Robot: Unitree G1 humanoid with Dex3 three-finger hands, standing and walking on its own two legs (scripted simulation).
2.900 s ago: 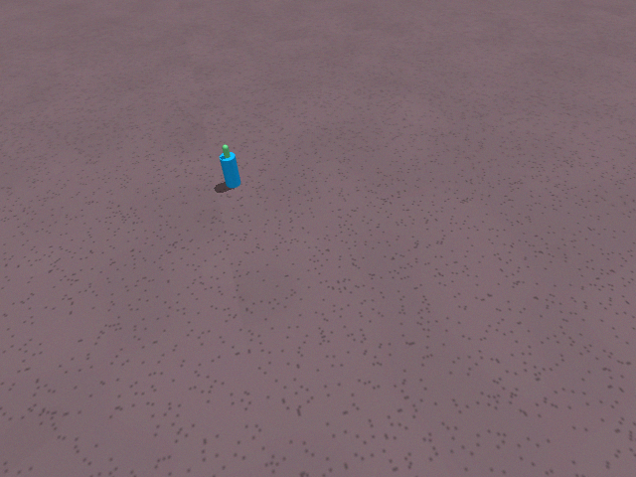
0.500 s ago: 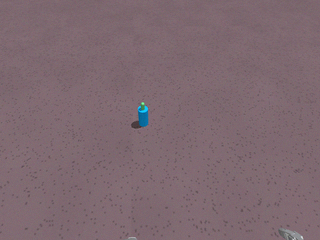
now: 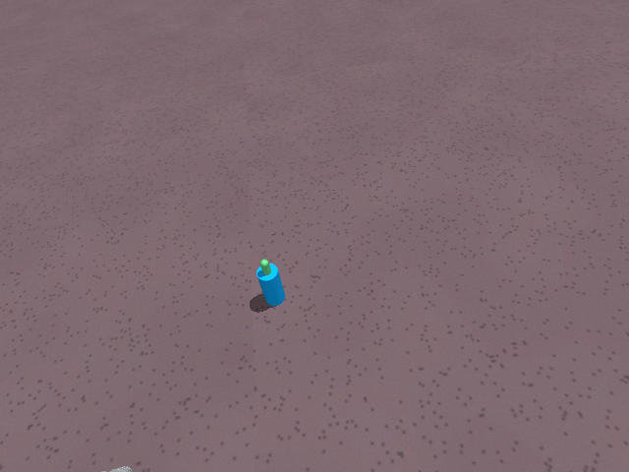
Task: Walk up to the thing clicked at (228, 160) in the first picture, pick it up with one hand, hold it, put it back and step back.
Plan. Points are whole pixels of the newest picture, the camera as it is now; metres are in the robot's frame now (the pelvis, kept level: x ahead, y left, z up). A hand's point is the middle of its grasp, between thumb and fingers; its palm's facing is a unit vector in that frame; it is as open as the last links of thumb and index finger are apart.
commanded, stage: walk up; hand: left
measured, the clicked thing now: (269, 280) +0.85 +0.26 -0.65
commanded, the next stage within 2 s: none
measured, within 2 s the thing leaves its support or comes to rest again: neither
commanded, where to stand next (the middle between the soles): +0.53 +0.02 m, yaw +0 degrees
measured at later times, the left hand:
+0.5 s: hand (154, 416) +0.25 +0.30 -0.15, palm faces -0.04 -0.94 -0.34, open 7.4 cm
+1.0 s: hand (174, 330) +0.38 +0.29 -0.12, palm faces +0.02 -0.90 -0.43, open 7.4 cm
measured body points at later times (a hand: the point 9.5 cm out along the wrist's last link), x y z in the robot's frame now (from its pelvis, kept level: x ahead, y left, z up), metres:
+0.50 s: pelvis +0.20 +0.03 +0.00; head +0.23 +0.05 +0.45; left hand +0.25 +0.35 -0.12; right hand +0.29 -0.29 -0.09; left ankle +0.23 +0.15 -0.73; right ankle +0.23 -0.12 -0.68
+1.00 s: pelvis +0.36 +0.00 +0.00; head +0.38 -0.01 +0.45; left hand +0.38 +0.34 -0.09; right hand +0.45 -0.31 -0.12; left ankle +0.46 +0.16 -0.70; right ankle +0.37 -0.13 -0.73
